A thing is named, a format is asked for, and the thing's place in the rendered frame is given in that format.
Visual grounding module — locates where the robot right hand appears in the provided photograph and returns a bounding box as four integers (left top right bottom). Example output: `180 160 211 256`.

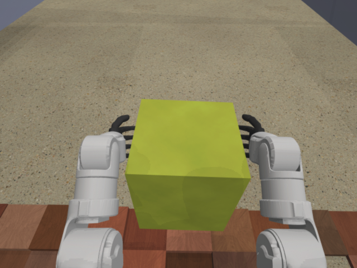
238 114 264 158

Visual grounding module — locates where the carton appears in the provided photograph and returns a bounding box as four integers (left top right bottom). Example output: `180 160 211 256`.
125 99 251 231

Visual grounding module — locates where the left robot upper arm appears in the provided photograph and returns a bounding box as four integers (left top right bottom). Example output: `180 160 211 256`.
57 228 123 268

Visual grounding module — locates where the right robot upper arm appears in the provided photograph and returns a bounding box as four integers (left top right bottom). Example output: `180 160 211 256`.
256 228 326 268

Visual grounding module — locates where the robot left hand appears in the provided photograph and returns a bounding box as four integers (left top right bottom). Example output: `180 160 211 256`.
109 115 135 158

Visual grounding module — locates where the left robot forearm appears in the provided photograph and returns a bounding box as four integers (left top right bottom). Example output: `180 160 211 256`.
56 131 126 268

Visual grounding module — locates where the right robot forearm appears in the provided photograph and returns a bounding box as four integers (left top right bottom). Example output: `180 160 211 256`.
249 132 327 268

